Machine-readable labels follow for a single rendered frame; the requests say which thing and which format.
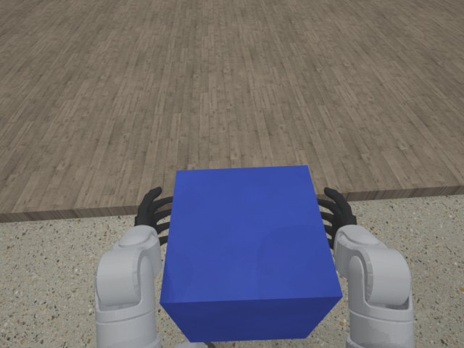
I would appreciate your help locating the robot right forearm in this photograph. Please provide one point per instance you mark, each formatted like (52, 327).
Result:
(379, 290)

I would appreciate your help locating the robot right hand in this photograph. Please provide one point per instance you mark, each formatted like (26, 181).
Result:
(342, 213)

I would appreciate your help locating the robot left forearm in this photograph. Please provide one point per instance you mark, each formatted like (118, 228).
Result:
(124, 291)

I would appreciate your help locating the robot left hand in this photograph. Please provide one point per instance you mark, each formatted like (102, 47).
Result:
(146, 211)

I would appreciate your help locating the carton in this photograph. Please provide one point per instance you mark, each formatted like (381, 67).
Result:
(247, 255)

